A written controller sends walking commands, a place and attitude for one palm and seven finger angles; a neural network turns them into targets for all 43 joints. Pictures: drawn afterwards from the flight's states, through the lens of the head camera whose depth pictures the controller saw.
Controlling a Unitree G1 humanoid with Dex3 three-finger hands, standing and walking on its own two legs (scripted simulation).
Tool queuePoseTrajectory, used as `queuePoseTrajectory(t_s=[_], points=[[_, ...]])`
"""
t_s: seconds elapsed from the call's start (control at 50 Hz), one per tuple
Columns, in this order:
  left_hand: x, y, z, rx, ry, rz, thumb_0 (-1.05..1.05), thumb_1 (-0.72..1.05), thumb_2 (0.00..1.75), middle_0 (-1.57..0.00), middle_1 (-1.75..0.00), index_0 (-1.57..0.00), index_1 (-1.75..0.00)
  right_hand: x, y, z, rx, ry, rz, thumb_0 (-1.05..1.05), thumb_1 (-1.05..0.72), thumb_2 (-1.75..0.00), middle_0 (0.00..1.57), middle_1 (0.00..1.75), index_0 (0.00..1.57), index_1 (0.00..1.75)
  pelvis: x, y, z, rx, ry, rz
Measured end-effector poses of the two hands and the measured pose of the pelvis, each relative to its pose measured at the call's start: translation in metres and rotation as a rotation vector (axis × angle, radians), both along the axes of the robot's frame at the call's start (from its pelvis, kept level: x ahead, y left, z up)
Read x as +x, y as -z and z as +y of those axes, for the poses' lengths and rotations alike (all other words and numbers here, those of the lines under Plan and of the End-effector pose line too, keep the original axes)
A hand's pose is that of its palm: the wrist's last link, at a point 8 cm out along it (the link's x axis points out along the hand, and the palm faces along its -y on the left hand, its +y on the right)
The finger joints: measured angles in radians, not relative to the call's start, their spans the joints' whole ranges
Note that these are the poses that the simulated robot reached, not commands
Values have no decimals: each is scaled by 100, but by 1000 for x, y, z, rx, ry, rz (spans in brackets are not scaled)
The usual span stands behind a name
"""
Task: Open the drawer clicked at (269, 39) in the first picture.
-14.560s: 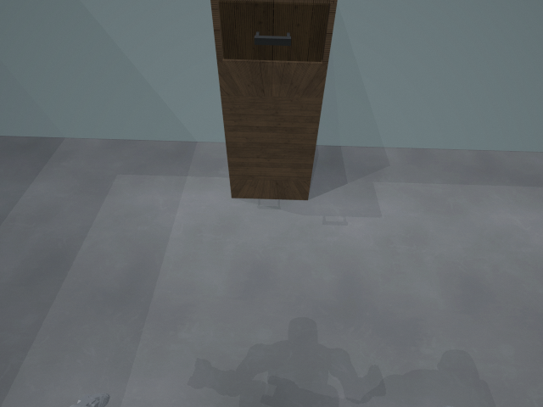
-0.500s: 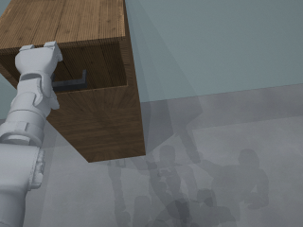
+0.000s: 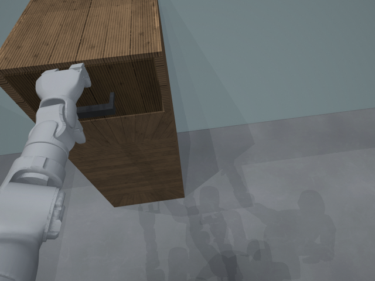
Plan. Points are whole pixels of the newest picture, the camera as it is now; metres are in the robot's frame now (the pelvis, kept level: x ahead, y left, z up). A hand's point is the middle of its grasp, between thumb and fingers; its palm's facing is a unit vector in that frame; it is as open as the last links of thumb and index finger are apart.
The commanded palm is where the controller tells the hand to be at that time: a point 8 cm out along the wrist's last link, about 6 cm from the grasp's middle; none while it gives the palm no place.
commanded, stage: move the hooked fingers above the handle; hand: left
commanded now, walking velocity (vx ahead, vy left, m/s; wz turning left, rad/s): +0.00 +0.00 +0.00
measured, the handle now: (91, 105) +0.53 +0.24 +0.05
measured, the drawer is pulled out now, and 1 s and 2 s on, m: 0.00 0.00 0.00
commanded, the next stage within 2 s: lift the fingers back up to retry in 0.10 s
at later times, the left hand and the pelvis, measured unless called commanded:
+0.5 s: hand (75, 109) +0.47 +0.24 +0.10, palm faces -0.07 -0.01 -1.00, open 13.8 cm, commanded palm +0.45 +0.24 +0.16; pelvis +0.00 -0.01 +0.00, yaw +1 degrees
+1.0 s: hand (81, 108) +0.47 +0.23 +0.10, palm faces -0.04 -0.02 -1.00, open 13.8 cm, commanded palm +0.46 +0.23 +0.16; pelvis +0.00 -0.01 +0.00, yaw +2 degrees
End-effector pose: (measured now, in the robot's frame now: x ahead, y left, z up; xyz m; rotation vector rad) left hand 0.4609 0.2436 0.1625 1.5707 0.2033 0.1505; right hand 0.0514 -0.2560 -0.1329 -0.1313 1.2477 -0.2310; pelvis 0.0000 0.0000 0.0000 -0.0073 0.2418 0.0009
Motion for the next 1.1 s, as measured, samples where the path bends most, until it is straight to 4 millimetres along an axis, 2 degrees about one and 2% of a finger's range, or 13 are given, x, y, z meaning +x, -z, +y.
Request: queuePoseTrajectory(t_s=[0.04,0.1,0.18,0.24,0.36,0.46,0.56,0.66,0.76,0.88,0.94,1.1], points=[[-4,5,4,-11,-14,62,0,-49,31,-36,-123,-32,-122,0,-3,1,-4,9,-11,1,-90,-89,20,30,21,30,0,-1,-1,0,-3,-10],[-10,10,-3,-24,69,106,0,-49,30,-35,-122,-32,-122,-2,-8,-2,-29,2,-17,1,-90,-89,21,30,21,30,0,-2,-2,-1,-14,-26],[-16,12,-25,-43,233,66,0,-49,30,-34,-121,-32,-121,-3,-13,-11,-70,-19,-10,1,-90,-89,21,30,21,30,-2,-1,-3,-4,-27,-34],[-13,10,-32,-60,274,-9,0,-49,30,-33,-121,-32,-121,-5,-14,-18,-90,-26,-7,1,-90,-89,21,30,21,30,-4,1,-4,-3,-29,-27],[-3,0,-14,-11,124,-111,0,-49,30,-33,-120,-32,-121,-11,-10,-23,-75,-18,0,1,-90,-89,20,30,20,30,-6,3,-5,-1,-16,2],[-5,2,-2,3,4,-12,0,-49,30,-32,-120,-31,-120,-17,-5,-21,-41,-2,26,1,-90,-89,20,30,20,30,-3,0,-8,-1,-14,-2],[-9,6,-10,-46,75,72,0,-49,30,-32,-120,-31,-120,-16,-9,-22,-56,13,20,1,-90,-89,20,30,21,30,1,-2,-11,-2,-17,-25],[-11,6,-18,-52,185,34,0,-49,30,-32,-120,-32,-120,-8,-14,-26,-83,6,-6,1,-90,-89,20,30,21,30,0,-1,-12,-2,-16,-29],[-14,5,-7,-40,160,-40,0,-49,30,-32,-120,-32,-120,-2,-12,-28,-83,-11,-18,1,-90,-89,20,30,20,30,-2,1,-11,-2,-13,-14],[-15,10,6,-1,72,-14,0,-49,30,-32,-120,-32,-120,2,-9,-24,-64,-28,-8,1,-90,-89,20,30,20,30,-2,1,-9,-3,-25,-5],[-12,9,-1,-8,88,9,0,-49,30,-32,-120,-32,-120,2,-9,-22,-65,-28,-4,1,-90,-89,20,30,20,30,-1,1,-8,-5,-32,-8],[1,-3,-33,-47,190,-36,0,-49,30,-32,-120,-32,-120,0,-10,-17,-58,-6,-15,1,-90,-89,20,30,20,30,3,0,-6,-3,-19,-14]])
